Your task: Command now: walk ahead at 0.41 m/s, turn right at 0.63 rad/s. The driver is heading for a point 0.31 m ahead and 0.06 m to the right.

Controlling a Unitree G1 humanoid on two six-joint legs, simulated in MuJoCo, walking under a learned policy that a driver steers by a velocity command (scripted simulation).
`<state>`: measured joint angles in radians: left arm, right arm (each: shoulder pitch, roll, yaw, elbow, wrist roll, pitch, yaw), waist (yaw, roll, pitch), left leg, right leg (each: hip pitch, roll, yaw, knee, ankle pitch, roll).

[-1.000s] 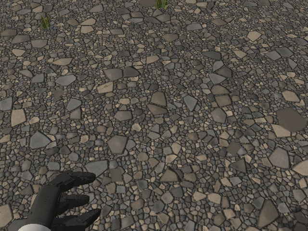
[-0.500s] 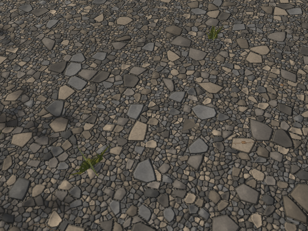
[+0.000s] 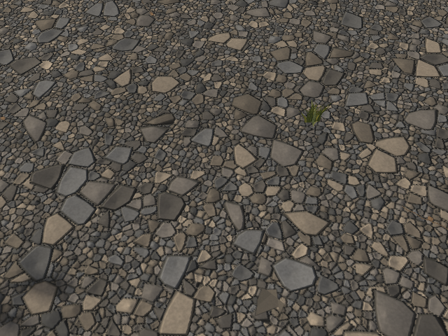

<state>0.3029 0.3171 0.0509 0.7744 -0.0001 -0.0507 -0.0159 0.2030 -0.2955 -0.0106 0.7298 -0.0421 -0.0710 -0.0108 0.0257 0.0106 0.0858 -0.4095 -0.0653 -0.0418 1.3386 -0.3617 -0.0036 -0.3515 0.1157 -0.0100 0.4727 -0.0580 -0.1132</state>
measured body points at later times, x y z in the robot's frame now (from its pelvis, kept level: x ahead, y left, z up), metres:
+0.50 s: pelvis +0.19 +0.03 +0.01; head +0.22 +0.04 +0.45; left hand +0.39 +0.26 -0.11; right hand +0.23 -0.25 -0.10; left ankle +0.31 +0.09 -0.73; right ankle +0.12 -0.08 -0.68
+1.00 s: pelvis +0.21 +0.01 +0.01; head +0.21 +0.02 +0.46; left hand +0.34 +0.23 -0.13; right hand +0.19 -0.25 -0.13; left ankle +0.31 +0.09 -0.73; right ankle +0.15 -0.07 -0.73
